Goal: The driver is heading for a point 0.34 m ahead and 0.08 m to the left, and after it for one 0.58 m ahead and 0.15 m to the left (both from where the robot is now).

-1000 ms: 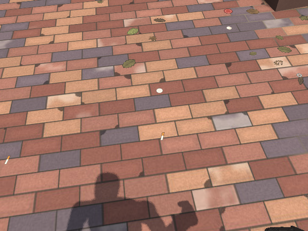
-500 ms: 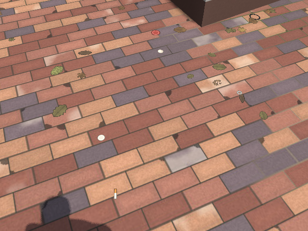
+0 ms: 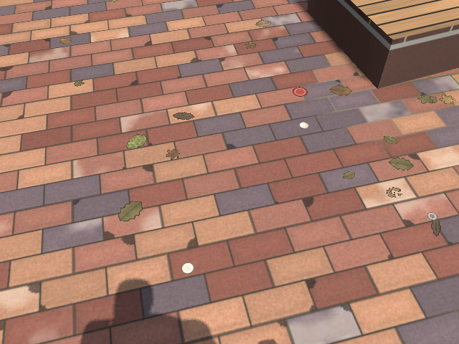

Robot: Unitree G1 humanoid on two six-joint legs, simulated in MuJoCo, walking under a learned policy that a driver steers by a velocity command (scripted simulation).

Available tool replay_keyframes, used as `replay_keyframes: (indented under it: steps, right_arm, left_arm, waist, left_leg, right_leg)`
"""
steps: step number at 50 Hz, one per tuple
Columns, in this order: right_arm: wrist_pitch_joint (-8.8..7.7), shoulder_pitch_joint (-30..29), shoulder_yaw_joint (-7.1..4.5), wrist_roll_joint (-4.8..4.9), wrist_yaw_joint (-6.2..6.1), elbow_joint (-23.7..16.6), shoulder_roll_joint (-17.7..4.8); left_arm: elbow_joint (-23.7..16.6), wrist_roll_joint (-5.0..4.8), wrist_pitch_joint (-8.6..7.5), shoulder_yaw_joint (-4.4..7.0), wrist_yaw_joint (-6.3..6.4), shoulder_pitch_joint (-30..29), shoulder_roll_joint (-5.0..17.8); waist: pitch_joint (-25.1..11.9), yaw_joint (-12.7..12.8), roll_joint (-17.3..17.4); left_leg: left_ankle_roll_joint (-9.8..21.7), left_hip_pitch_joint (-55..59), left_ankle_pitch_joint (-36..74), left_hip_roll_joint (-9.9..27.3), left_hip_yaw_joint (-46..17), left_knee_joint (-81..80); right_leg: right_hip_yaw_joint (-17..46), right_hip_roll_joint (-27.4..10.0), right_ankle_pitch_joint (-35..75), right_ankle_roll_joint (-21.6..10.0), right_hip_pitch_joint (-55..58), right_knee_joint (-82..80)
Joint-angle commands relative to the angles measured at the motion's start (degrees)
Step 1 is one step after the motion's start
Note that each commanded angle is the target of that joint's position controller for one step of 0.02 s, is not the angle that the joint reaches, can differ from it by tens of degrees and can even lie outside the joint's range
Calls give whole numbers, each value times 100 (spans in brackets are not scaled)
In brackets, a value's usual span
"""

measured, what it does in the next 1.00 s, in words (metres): walks ahead, turning left: left foot, then right foot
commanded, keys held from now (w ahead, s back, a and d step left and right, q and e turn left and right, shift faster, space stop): w+q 0.16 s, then q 0.34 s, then no key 0.50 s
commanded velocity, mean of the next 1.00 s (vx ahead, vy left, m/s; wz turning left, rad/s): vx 0.20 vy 0.00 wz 0.35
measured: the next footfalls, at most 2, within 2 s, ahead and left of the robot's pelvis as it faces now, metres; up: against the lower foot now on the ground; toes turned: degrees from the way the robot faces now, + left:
left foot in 0.14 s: +0.24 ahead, +0.10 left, +0.00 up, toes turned +8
right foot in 0.66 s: +0.42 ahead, -0.02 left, +0.00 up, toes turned +23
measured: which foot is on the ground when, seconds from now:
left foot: up 0.00-0.12, down 0.14-0.68, up 0.70-0.98, down 1.00-1.00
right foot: down 0.00-0.16, up 0.18-0.64, down 0.66-1.00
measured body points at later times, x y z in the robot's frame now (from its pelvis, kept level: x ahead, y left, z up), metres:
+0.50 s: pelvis +0.23 +0.05 +0.00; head +0.27 +0.07 +0.45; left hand +0.31 +0.33 -0.12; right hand +0.34 -0.22 -0.12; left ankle +0.20 +0.10 -0.74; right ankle +0.38 -0.08 -0.68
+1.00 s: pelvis +0.30 +0.03 +0.00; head +0.33 +0.03 +0.45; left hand +0.29 +0.30 -0.13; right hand +0.48 -0.18 -0.15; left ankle +0.23 +0.13 -0.74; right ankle +0.39 -0.03 -0.74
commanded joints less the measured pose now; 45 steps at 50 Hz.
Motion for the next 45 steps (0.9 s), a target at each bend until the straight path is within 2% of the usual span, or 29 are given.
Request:
replay_keyframes:
  steps: [1,3,5,6,7,8,9,10,11,12,13,14,16,19,23,25,28,30,31,32,33,34,35,36,37,38,40,42,45]
  right_arm:
    - [-98,-723,-15,-20,18,-554,-266]
    - [-111,-701,-33,-39,19,-596,-297]
    - [-120,-200,-103,-64,-22,-484,-408]
    - [-149,464,-173,-86,-44,-285,-508]
    - [-184,1415,-302,-160,-88,-4,-771]
    - [-163,2070,-543,-208,-178,24,-1536]
    - [-107,1783,-554,32,-164,-20,-1579]
    - [-80,1429,-547,153,-182,-20,-1506]
    - [-86,1122,-463,140,-210,-56,-1165]
    - [-91,904,-398,147,-221,-72,-920]
    - [-95,744,-348,189,-232,-78,-762]
    - [-115,672,-320,182,-222,-107,-712]
    - [-161,749,-360,146,-207,-99,-889]
    - [-110,924,-394,130,-234,-113,-1006]
    - [28,1195,-409,130,-303,-134,-1019]
    - [86,1307,-430,104,-336,-150,-1056]
    - [140,1318,-415,36,-365,-173,-1001]
    - [165,1223,-404,10,-377,-197,-986]
    - [171,1109,-397,21,-388,-219,-986]
    - [168,950,-385,72,-401,-243,-985]
    - [129,818,-348,154,-407,-297,-924]
    - [79,1043,-232,185,-411,-456,-593]
    - [200,1645,-287,202,-458,-325,-612]
    - [283,1593,-323,37,-484,-153,-894]
    - [333,1337,-329,28,-464,-83,-865]
    - [376,1195,-310,52,-438,-78,-787]
    - [451,1136,-253,55,-364,-8,-679]
    - [474,1101,-192,92,-350,100,-583]
    - [506,833,-112,111,-395,214,-494]
  left_arm:
    - [-108,23,-67,133,75,165,729]
    - [-47,41,-39,145,119,132,813]
    - [-26,68,12,179,154,38,980]
    - [-35,71,66,195,164,10,1044]
    - [-120,49,87,182,178,-49,1047]
    - [-479,-105,33,68,102,132,604]
    - [-622,-54,-18,143,68,-129,773]
    - [-738,-9,-36,150,55,-571,816]
    - [-784,-53,-81,104,58,-686,711]
    - [-753,-30,-48,112,79,-666,659]
    - [-777,61,60,115,94,-612,647]
    - [-763,118,186,112,89,-516,599]
    - [-830,116,346,102,81,-486,511]
    - [-1008,86,422,99,90,-846,516]
    - [-1260,43,465,81,97,-1502,595]
    - [-1357,15,469,71,109,-1755,650]
    - [-1364,-25,436,52,140,-1800,700]
    - [-1328,-47,397,54,168,-1660,745]
    - [-1282,-56,375,61,182,-1490,765]
    - [-1212,-37,340,66,200,-1243,760]
    - [-1148,23,270,77,233,-963,804]
    - [-1216,78,223,125,292,-751,1200]
    - [-1211,-76,339,140,256,-902,1324]
    - [-1201,-124,385,80,204,-878,1035]
    - [-1229,-95,388,0,188,-1108,767]
    - [-1265,-45,419,-57,189,-1411,637]
    - [-1207,10,423,-70,214,-1585,666]
    - [-1083,4,418,-77,200,-1496,685]
    - [-888,1,445,-36,173,-1286,844]
  waist:
    - [495,53,-531]
    - [434,-19,-573]
    - [44,-270,-722]
    - [-345,-543,-695]
    - [-857,-953,-521]
    - [-1661,-1029,615]
    - [-1954,-841,785]
    - [-1198,-728,179]
    - [-597,-553,-143]
    - [-219,-336,-373]
    - [-101,-154,-330]
    - [-181,-58,-234]
    - [-361,23,-132]
    - [-465,-82,4]
    - [-494,-359,183]
    - [-444,-470,203]
    - [-355,-533,265]
    - [-300,-491,312]
    - [-269,-404,333]
    - [-250,-225,280]
    - [-349,-47,73]
    - [-888,-140,-961]
    - [-1201,-371,-1734]
    - [-1002,-345,-1010]
    - [-628,-365,-628]
    - [-457,-462,-597]
    - [-284,-499,-1107]
    - [-388,-457,-1102]
    - [-425,-275,-1139]
  left_leg:
    - [196,-35,21,-108,225,-416]
    - [390,204,-410,-281,427,-639]
    - [642,939,-1002,-678,706,-735]
    - [786,1690,-1064,-905,766,-986]
    - [1044,3092,-976,-719,299,-1236]
    - [1852,5051,-1167,930,-2211,-1316]
    - [2301,5428,136,1716,-4408,-2239]
    - [2156,4826,964,1514,-3356,-2143]
    - [1969,4017,2085,1348,-2598,-2140]
    - [1709,3357,2818,1025,-2015,-2190]
    - [1531,2891,3085,748,-1620,-2272]
    - [1434,2651,3282,587,-1408,-2300]
    - [1413,2511,3915,403,-1190,-2249]
    - [1245,2552,3959,218,-1139,-2154]
    - [972,2860,3416,163,-1447,-1987]
    - [959,3092,3250,231,-1702,-1875]
    - [972,3350,3388,331,-1863,-1638]
    - [902,3330,3418,348,-2001,-1420]
    - [814,3233,3267,314,-2077,-1297]
    - [665,3071,2975,187,-2092,-1071]
    - [439,2723,2482,-34,-2043,-678]
    - [181,2267,546,-483,-1516,389]
    - [38,1671,-3668,-1500,-830,1224]
    - [8,1495,-3802,-1265,-895,1919]
    - [-46,1518,-3363,-1140,-1006,2072]
    - [-123,1607,-3051,-1029,-1011,1895]
    - [-294,1859,-2634,-956,-833,1466]
    - [-384,2087,-2613,-933,-624,789]
    - [-361,2348,-2518,-785,-389,-236]
  right_leg:
    - [289,-1772,2548,-529,-114,-148]
    - [94,-1836,3616,-431,210,309]
    - [-129,-1838,5489,-328,408,1401]
    - [-272,-1776,5763,-261,306,2412]
    - [-380,-1655,4860,-117,-556,3766]
    - [-542,-982,2204,187,-2688,6094]
    - [397,-67,-1571,307,-3946,7263]
    - [941,-517,-1137,281,-4326,7342]
    - [886,-726,-761,307,-4215,6975]
    - [874,-869,-693,352,-3939,6522]
    - [878,-933,-680,440,-3645,6172]
    - [859,-929,-650,514,-3364,5931]
    - [748,-804,-484,642,-3252,5608]
    - [686,-748,-48,740,-3431,5006]
    - [779,-687,429,737,-3605,4301]
    - [856,-632,404,711,-3695,4023]
    - [884,-540,139,591,-3534,3525]
    - [889,-455,-74,446,-3107,3035]
    - [884,-414,-78,360,-2747,2633]
    - [851,-386,296,266,-2228,1946]
    - [1082,-631,1354,126,-1419,1225]
    - [2357,-1990,3585,-253,-490,1203]
    - [3426,-2888,5412,-1222,-313,1341]
    - [3481,-2841,4726,-1417,-647,1224]
    - [2951,-2456,3903,-1230,-1066,1112]
    - [2508,-2099,3084,-948,-1351,930]
    - [1913,-1616,2538,-677,-1621,745]
    - [1700,-1479,2425,-613,-1514,777]
    - [1828,-1520,1741,-657,-1354,769]
Velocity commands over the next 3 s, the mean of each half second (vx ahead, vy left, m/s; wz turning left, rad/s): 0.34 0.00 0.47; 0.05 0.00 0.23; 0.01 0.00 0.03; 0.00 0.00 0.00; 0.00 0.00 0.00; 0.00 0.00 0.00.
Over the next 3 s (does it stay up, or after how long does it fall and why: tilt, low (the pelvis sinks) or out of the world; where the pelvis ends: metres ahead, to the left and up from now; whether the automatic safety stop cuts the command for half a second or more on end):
stays up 0.33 0.08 0.00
